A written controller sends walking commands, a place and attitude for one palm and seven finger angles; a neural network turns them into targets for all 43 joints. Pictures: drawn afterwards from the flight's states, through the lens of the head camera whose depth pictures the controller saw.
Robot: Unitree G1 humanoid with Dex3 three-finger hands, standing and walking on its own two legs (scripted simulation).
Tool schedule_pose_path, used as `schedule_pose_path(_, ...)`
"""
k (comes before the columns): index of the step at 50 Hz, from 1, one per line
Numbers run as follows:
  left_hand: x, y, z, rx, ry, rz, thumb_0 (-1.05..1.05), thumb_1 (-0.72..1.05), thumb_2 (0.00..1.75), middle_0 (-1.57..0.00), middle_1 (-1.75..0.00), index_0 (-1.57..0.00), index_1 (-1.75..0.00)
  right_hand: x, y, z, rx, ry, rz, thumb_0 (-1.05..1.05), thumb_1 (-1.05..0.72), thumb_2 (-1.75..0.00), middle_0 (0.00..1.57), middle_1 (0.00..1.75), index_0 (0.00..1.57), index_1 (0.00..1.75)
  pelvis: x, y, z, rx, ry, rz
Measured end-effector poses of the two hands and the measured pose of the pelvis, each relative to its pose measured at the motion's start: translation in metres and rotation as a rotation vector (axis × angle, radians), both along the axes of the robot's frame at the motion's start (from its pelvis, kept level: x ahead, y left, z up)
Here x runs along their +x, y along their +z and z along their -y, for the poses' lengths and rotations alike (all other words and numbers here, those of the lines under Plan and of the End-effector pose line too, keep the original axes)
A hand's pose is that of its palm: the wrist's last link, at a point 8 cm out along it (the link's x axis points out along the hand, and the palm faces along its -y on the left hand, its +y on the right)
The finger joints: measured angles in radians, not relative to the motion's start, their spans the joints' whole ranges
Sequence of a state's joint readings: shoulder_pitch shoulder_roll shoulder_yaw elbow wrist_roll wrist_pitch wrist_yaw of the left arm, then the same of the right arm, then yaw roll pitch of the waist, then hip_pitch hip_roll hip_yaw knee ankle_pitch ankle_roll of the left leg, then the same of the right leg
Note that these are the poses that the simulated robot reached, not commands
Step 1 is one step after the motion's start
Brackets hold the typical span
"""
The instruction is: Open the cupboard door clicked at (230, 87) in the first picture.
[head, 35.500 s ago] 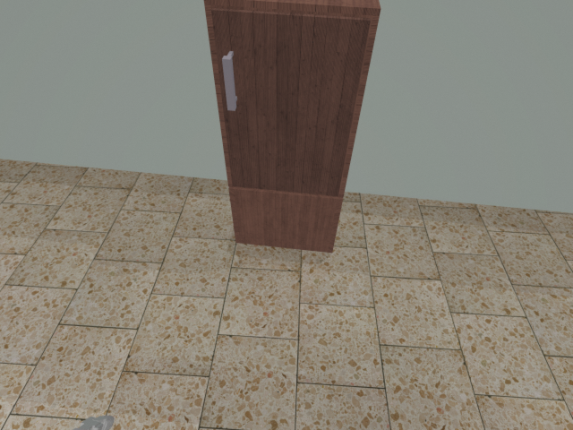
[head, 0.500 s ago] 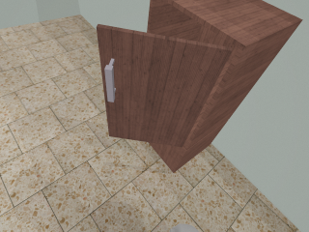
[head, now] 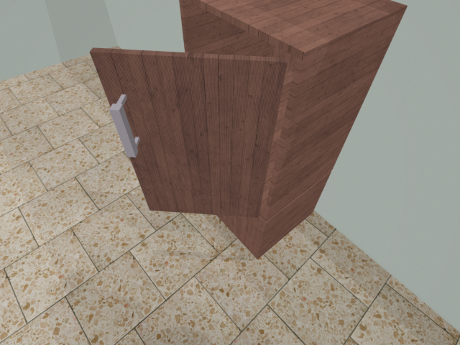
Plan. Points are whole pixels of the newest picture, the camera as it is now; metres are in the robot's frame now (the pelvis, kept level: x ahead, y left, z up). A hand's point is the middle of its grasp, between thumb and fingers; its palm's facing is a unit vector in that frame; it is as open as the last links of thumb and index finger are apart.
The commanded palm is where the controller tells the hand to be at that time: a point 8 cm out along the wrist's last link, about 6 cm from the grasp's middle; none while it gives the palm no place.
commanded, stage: come to a stop and stand still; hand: left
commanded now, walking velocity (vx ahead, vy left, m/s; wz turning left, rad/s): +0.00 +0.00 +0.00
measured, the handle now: (127, 126) +0.58 +0.27 +0.03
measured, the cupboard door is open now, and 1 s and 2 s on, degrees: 46 46 46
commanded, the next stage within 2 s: look again from close up in 0.34 s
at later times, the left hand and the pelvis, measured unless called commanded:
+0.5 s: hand out of the picture +0.00 +0.15 -0.17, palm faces +0.01 -0.98 -0.19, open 7.4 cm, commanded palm none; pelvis +0.00 -0.01 +0.01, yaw -1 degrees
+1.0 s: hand out of the picture +0.00 +0.20 -0.17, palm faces -0.03 -0.97 -0.22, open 7.4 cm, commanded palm none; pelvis -0.01 +0.01 +0.00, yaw -2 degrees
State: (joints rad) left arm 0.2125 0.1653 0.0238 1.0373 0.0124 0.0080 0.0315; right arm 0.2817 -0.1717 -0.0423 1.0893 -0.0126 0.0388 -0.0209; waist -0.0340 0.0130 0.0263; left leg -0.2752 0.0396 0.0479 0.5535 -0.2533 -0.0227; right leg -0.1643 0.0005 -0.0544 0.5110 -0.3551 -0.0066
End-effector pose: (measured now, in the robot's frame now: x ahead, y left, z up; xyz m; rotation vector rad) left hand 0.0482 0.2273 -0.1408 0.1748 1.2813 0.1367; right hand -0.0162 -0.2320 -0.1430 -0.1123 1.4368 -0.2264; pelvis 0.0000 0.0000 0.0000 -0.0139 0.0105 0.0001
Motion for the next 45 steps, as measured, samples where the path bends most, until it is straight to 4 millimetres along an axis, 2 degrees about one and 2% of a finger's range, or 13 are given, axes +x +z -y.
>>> schedule_pose_path(4, -0.014, -0.003, 0.005, -0.009, 0.03, -0.035, 0.0, 0.93, 0.9, -0.2, -0.3, -0.2, -0.3, 0.017, 0.005, -0.003, 0.002, 0.032, 0.036, 0.01, -0.91, -0.89, 0.2, 0.29, 0.2, 0.3, 0.0, 0.003, 0.007, 0.012, -0.003, 0.011)
schedule_pose_path(10, -0.037, 0.001, 0.013, -0.019, 0.041, -0.088, 0.0, 0.93, 0.9, -0.2, -0.3, -0.2, -0.3, 0.034, 0.008, 0.007, -0.006, 0.056, 0.074, 0.01, -0.92, -0.89, 0.2, 0.3, 0.2, 0.3, -0.001, 0.008, 0.011, 0.015, -0.008, 0.014)
schedule_pose_path(18, -0.055, 0.003, 0.024, -0.029, 0.051, -0.129, 0.0, 0.91, 0.9, -0.2, -0.3, -0.2, -0.3, 0.039, 0.01, 0.011, 0.0, 0.069, 0.079, 0.01, -0.92, -0.89, 0.2, 0.3, 0.2, 0.3, 0.003, 0.01, 0.016, 0.019, -0.008, 0.018)
schedule_pose_path(26, -0.055, 0.001, 0.027, -0.018, 0.014, -0.118, 0.0, 0.91, 0.9, -0.2, -0.3, -0.2, -0.3, 0.035, 0.005, 0.01, 0.0, 0.054, 0.088, 0.01, -0.91, -0.89, 0.2, 0.3, 0.2, 0.3, 0.003, 0.005, 0.011, -0.008, -0.029, 0.008)
schedule_pose_path(31, -0.047, -0.001, 0.014, -0.007, -0.002, -0.09, 0.0, 0.9, 0.9, -0.2, -0.3, -0.2, -0.3, 0.032, 0.002, -0.001, 0.0, 0.045, 0.131, 0.01, -0.92, -0.89, 0.2, 0.29, 0.2, 0.3, 0.001, 0.002, 0.002, 0.003, -0.028, 0.022)
schedule_pose_path(38, -0.032, 0.001, -0.008, 0.017, -0.012, -0.02, 0.0, 0.91, 0.9, -0.2, -0.3, -0.2, -0.3, 0.018, -0.001, -0.015, 0.01, 0.05, 0.126, 0.01, -0.93, -0.89, 0.2, 0.3, 0.2, 0.3, -0.005, 0.0, -0.009, 0.011, -0.031, 0.041)
schedule_pose_path(45, -0.036, 0.004, -0.02, 0.026, -0.023, -0.029, 0.0, 0.91, 0.9, -0.2, -0.3, -0.2, -0.3, -0.001, 0.001, -0.024, 0.026, 0.054, 0.088, 0.01, -0.92, -0.89, 0.2, 0.3, 0.2, 0.3, -0.013, 0.002, -0.014, 0.018, -0.033, 0.029)
